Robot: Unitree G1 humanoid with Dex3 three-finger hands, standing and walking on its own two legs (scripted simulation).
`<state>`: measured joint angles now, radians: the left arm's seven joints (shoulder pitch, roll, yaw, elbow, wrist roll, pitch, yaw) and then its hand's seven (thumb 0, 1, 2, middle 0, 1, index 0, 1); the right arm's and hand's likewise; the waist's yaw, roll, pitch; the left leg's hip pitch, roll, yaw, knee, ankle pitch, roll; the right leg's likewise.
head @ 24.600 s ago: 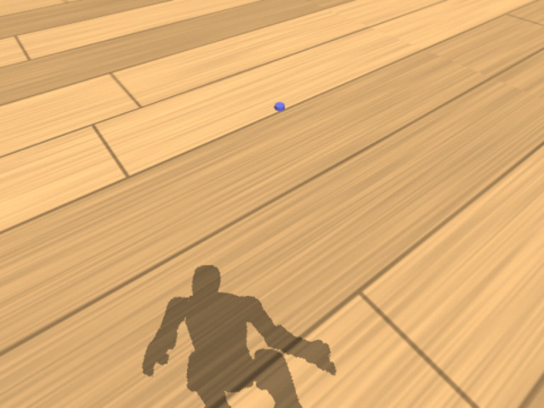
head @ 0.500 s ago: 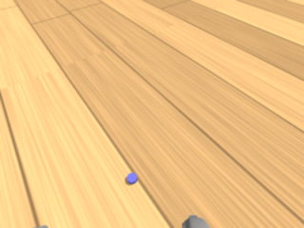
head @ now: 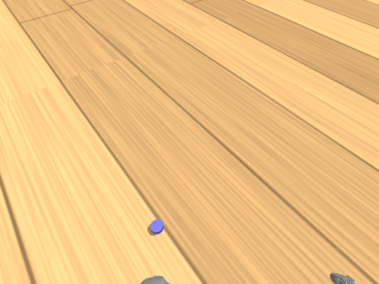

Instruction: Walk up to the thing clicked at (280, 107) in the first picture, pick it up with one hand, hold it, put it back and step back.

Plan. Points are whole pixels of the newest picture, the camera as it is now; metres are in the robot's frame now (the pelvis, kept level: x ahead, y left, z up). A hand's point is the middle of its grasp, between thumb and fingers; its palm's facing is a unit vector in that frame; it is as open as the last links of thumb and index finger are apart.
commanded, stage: walk up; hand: left
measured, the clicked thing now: (156, 226) +0.49 +0.20 -0.75
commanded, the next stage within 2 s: stand in 1.46 s
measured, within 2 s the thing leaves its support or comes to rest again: neither
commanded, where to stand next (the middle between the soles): +0.09 -0.04 m, yaw +1 degrees
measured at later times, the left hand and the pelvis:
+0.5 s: hand out of the picture +0.00 +0.26 -0.14, palm faces -0.06 -0.91 -0.41, open 7.4 cm; pelvis -0.04 -0.01 +0.00, yaw -2 degrees
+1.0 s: hand out of the picture +0.11 +0.25 -0.13, palm faces -0.03 -0.92 -0.39, open 7.4 cm; pelvis -0.01 -0.01 +0.00, yaw +0 degrees
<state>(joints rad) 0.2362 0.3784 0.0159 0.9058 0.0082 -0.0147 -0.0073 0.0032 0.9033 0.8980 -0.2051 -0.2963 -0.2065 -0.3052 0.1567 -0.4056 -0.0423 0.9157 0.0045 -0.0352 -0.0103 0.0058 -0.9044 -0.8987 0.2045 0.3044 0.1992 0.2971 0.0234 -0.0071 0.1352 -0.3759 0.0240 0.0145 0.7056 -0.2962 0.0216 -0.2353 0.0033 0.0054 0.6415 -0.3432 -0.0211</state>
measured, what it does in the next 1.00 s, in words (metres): steps on the spot: left foot, then right foot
